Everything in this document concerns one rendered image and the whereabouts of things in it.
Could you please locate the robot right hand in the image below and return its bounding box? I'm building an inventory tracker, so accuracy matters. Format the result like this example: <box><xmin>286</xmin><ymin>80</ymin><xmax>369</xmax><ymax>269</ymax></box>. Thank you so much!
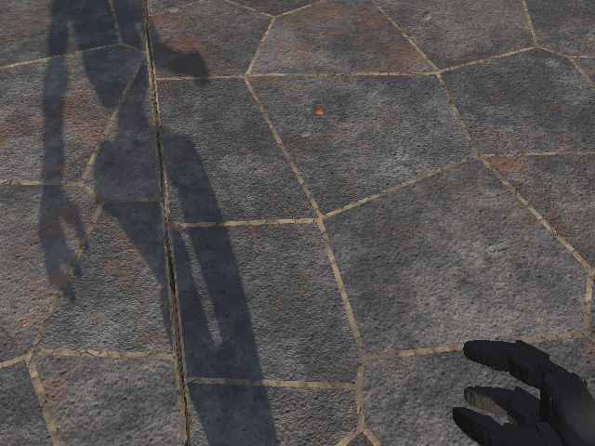
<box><xmin>453</xmin><ymin>340</ymin><xmax>595</xmax><ymax>446</ymax></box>

